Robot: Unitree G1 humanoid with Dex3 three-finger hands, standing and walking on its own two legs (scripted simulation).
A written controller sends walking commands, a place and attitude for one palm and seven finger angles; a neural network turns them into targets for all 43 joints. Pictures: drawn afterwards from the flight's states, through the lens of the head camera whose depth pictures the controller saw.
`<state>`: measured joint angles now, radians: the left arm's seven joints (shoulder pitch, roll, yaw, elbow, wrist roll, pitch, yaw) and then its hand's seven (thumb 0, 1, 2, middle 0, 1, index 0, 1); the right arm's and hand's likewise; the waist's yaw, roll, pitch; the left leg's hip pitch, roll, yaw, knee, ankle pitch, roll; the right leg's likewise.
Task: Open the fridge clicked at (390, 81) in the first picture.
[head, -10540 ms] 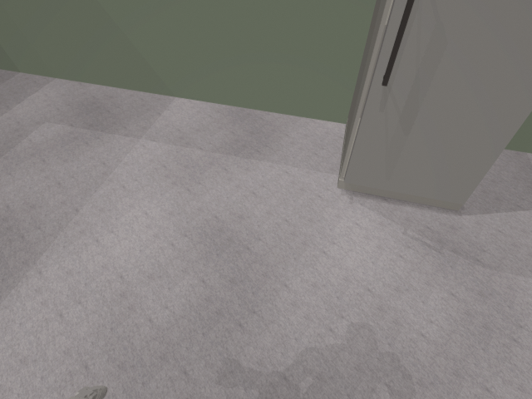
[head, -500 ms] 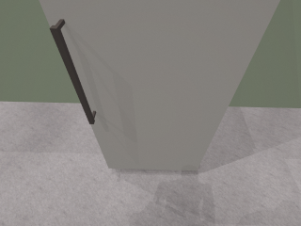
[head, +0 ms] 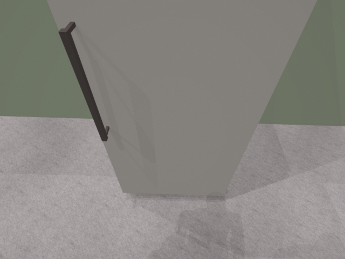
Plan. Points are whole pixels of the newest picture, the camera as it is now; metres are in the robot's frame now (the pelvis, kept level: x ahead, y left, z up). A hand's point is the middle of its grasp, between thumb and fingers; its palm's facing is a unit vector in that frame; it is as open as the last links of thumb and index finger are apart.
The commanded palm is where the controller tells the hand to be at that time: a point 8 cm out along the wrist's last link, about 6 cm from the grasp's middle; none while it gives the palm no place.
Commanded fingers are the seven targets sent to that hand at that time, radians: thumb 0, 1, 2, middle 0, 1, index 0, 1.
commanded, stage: look again from close up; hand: left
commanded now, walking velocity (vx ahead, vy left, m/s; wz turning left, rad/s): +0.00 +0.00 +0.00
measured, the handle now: (91, 93) +0.53 +0.28 +0.08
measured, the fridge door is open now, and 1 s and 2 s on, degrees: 0 0 0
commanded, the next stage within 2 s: shuffle to correct the standing spot in 0.02 s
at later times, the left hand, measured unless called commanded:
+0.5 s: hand out of the picture -0.05 +0.22 -0.19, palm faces +0.11 -0.98 -0.18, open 7.4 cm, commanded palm none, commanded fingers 0.00 0.90 0.90 -0.20 -0.30 -0.20 -0.30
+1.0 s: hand out of the picture +0.14 +0.23 -0.18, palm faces +0.00 -0.98 -0.21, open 7.3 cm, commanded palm none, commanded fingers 0.00 0.90 0.90 -0.20 -0.30 -0.20 -0.30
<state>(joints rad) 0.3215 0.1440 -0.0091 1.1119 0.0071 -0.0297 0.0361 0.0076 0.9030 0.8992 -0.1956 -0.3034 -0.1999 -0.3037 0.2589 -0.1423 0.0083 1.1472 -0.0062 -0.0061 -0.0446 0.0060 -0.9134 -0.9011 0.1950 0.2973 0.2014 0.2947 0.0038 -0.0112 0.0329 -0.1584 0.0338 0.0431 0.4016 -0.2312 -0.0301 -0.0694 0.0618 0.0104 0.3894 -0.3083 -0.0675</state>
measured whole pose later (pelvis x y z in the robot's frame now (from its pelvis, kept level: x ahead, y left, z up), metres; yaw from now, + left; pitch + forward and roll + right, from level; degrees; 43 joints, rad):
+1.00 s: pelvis +0.07 +0.06 -0.01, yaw +0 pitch +0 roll +1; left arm 0.16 0.16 0.02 1.00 0.02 0.00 0.04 0.01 0.92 0.90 -0.19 -0.30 -0.20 -0.30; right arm 0.28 -0.10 -0.03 1.08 -0.01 0.00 -0.05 0.02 -0.92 -0.90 0.20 0.30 0.20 0.30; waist -0.03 -0.02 0.09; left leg -0.15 -0.03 0.13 0.46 -0.31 0.04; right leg -0.31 -0.03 -0.02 0.56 -0.25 -0.01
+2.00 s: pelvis +0.05 +0.04 -0.01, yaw +2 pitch -1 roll +1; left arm 0.30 0.14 -0.01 1.13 0.01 -0.02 0.03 0.02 0.91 0.90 -0.20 -0.30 -0.20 -0.30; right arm 0.37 -0.14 0.00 1.06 -0.02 -0.02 -0.03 0.01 -0.91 -0.90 0.19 0.30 0.20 0.29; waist -0.03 0.04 -0.01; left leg -0.17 0.01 0.08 0.48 -0.30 0.01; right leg -0.28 0.01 -0.07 0.50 -0.21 -0.05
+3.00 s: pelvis +0.07 +0.01 +0.00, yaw +2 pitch -2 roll +1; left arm 0.27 0.15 -0.01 1.12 0.01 -0.03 0.03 0.01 0.92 0.90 -0.20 -0.30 -0.20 -0.30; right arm 0.30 -0.14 0.01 1.13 -0.01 -0.01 -0.03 0.00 -0.91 -0.90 0.19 0.30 0.20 0.29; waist 0.00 0.02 0.05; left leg -0.09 0.03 0.06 0.38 -0.26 -0.03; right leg -0.21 0.03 -0.09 0.43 -0.20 -0.08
